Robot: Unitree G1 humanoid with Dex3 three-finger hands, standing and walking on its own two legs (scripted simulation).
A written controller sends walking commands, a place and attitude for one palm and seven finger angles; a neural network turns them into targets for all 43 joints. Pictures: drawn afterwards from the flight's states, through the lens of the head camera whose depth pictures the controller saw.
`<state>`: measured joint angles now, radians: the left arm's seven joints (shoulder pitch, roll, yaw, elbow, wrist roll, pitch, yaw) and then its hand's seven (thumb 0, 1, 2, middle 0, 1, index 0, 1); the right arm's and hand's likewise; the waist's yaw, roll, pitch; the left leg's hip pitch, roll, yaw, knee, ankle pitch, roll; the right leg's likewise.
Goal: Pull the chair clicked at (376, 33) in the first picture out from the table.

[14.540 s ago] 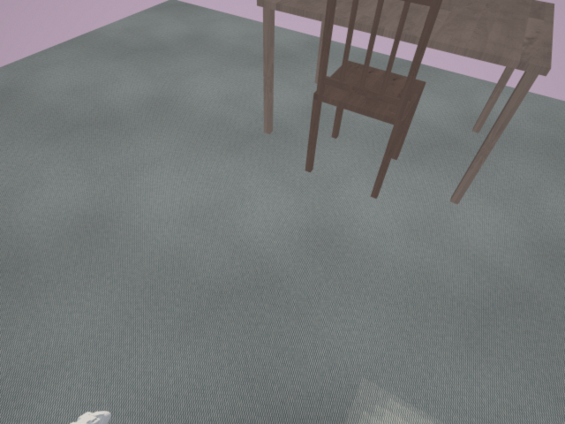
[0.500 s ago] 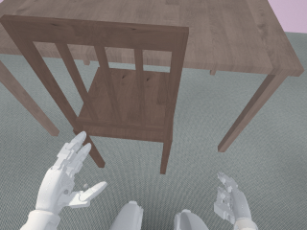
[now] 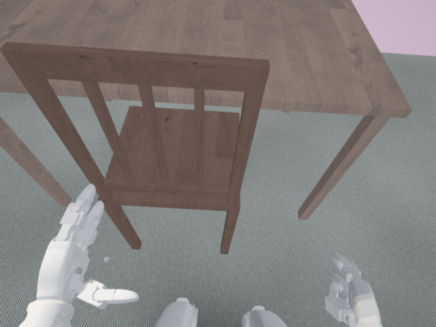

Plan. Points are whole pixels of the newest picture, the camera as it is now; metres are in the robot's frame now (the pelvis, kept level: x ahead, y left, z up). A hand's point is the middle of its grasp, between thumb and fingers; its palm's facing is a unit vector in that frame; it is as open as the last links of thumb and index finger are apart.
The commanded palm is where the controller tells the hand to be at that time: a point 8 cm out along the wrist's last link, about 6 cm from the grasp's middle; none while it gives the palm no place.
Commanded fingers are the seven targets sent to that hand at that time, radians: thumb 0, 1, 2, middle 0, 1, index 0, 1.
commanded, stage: raise the hand toward the chair's back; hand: left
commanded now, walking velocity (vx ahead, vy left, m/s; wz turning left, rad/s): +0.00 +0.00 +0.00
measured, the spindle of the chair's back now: (157, 146) +0.46 +0.15 +0.02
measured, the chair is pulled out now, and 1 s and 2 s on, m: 0.00 0.00 0.00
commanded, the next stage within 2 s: aim the fingers beside a spindle in 0.88 s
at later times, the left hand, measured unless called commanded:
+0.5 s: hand (87, 236) +0.25 +0.22 +0.05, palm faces +0.00 -1.00 -0.05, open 16.9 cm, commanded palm +0.23 +0.28 +0.05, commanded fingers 0.00 -0.50 0.30 -0.06 -0.08 -0.06 -0.08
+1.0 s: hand (96, 241) +0.25 +0.21 +0.05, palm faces +0.01 -1.00 -0.05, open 16.9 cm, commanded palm +0.23 +0.27 +0.05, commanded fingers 0.00 -0.50 0.30 -0.06 -0.08 -0.06 -0.08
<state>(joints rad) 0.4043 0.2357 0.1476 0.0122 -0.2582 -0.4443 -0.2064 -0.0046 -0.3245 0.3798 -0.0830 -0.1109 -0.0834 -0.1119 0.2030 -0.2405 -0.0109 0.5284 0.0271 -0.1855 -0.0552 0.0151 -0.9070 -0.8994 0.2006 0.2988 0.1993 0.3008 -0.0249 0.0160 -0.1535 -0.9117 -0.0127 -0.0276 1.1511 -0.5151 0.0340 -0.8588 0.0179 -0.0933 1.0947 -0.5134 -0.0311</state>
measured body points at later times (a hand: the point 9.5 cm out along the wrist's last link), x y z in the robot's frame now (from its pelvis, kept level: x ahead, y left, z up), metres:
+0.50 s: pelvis +0.01 +0.02 +0.01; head +0.08 +0.04 +0.46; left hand +0.25 +0.28 +0.06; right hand +0.18 -0.23 -0.06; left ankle +0.02 +0.09 -0.65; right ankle +0.01 -0.11 -0.65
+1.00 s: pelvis +0.01 +0.01 +0.01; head +0.07 +0.02 +0.45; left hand +0.24 +0.26 +0.05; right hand +0.18 -0.23 -0.07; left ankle +0.02 +0.09 -0.65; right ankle +0.01 -0.11 -0.65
